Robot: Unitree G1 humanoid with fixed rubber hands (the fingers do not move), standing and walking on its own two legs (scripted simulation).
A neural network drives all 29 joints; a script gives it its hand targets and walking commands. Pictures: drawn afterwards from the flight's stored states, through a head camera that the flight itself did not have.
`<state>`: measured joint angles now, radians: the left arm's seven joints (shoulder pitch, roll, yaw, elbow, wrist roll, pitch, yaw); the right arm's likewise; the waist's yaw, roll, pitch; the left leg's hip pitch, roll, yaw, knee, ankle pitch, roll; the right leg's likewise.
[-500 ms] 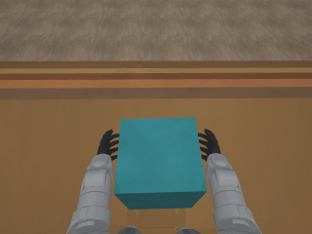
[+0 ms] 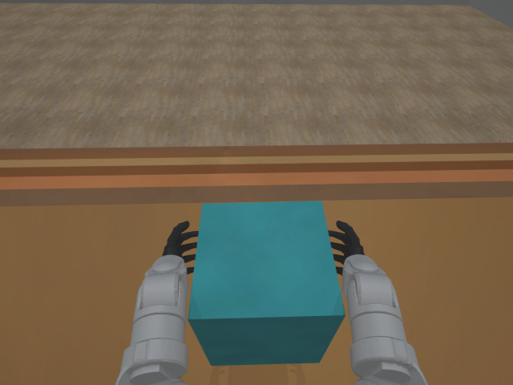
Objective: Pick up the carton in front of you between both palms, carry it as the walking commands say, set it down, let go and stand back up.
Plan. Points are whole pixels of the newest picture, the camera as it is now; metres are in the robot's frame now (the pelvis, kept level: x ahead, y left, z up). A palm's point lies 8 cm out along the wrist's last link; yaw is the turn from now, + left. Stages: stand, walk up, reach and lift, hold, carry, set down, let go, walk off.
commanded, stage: reach and lift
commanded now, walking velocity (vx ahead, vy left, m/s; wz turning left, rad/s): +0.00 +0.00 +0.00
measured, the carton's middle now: (263, 287) +0.30 +0.00 -0.05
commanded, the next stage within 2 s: hold in 0.78 s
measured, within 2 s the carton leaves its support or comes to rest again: neither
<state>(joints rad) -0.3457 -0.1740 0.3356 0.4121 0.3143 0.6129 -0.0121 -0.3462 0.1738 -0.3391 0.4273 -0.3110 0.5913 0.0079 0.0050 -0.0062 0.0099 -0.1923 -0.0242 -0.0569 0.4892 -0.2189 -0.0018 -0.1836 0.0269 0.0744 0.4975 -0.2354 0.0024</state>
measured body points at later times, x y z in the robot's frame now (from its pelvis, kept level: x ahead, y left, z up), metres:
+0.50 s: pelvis +0.02 +0.00 +0.01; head -0.01 +0.00 +0.46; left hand +0.32 +0.15 +0.03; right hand +0.32 -0.15 +0.03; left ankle +0.03 +0.12 -0.74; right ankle +0.03 -0.12 -0.74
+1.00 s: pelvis +0.01 +0.00 +0.01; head -0.03 +0.00 +0.46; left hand +0.31 +0.15 +0.05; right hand +0.31 -0.15 +0.05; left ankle +0.03 +0.12 -0.74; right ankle +0.03 -0.12 -0.74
